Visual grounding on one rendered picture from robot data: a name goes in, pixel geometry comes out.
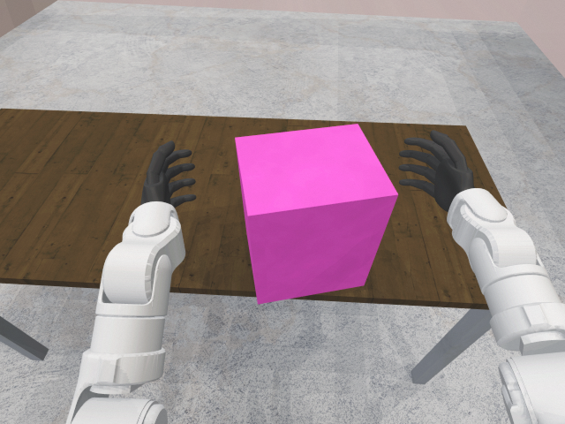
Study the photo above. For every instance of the robot right hand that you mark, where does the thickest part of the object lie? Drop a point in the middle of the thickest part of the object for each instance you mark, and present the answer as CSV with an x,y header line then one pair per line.
x,y
450,174

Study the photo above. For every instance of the left robot forearm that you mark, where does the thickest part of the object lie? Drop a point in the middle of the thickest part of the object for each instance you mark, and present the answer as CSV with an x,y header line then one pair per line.
x,y
126,349

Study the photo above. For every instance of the table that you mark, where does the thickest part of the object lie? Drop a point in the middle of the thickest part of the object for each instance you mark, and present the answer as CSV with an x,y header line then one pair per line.
x,y
70,180

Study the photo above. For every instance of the left robot upper arm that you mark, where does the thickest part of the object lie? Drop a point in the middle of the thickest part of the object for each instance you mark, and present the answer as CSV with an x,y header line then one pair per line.
x,y
107,410

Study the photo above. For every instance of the robot left hand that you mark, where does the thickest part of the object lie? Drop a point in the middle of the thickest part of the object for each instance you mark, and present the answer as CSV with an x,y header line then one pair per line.
x,y
156,186

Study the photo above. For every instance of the carton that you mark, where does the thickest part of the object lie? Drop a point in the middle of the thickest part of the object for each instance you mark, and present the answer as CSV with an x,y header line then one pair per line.
x,y
316,204

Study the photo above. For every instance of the right robot upper arm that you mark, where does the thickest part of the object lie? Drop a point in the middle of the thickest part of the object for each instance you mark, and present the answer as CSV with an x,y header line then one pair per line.
x,y
533,388

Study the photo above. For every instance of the right robot forearm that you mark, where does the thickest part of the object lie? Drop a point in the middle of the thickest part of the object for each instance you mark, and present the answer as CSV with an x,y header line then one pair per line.
x,y
527,314

